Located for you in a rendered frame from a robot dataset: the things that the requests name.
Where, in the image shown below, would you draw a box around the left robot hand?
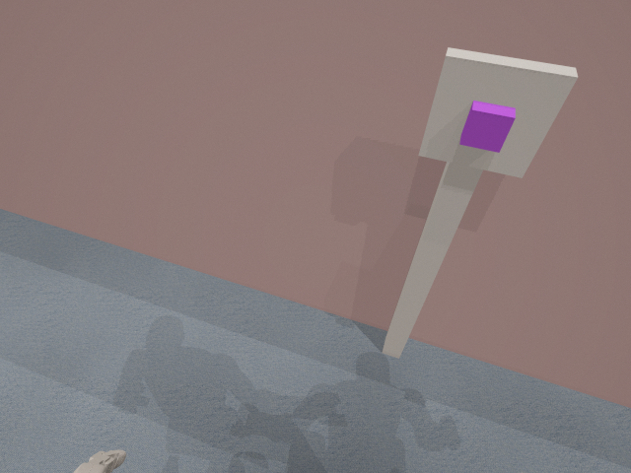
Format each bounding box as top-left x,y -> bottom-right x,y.
74,449 -> 126,473

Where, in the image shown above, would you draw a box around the panel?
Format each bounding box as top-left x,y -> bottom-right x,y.
383,47 -> 578,358

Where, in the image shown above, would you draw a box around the button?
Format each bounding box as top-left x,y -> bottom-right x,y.
459,101 -> 516,153

